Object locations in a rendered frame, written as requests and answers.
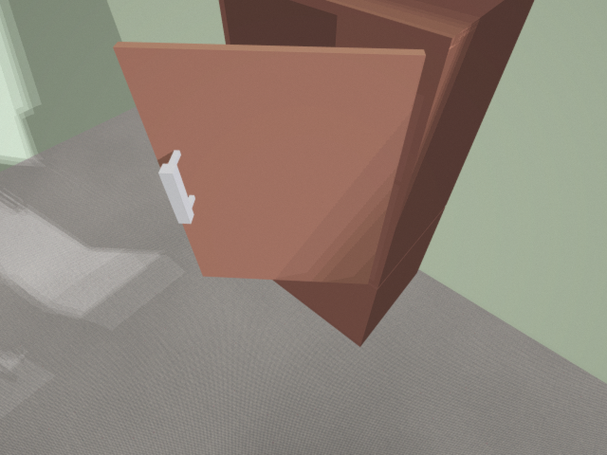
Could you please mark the handle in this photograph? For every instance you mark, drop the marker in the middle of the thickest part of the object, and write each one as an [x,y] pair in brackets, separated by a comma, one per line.
[174,187]

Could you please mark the cupboard door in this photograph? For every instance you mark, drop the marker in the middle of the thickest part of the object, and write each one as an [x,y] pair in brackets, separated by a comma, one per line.
[290,151]

